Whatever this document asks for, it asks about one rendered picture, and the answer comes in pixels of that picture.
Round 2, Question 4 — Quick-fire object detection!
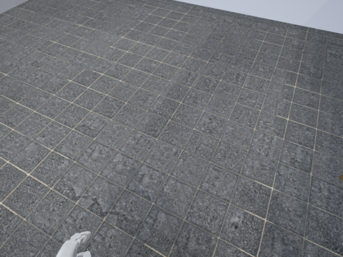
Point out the left robot hand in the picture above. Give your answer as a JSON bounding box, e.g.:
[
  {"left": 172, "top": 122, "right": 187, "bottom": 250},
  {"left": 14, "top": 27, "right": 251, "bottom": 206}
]
[{"left": 56, "top": 231, "right": 91, "bottom": 257}]

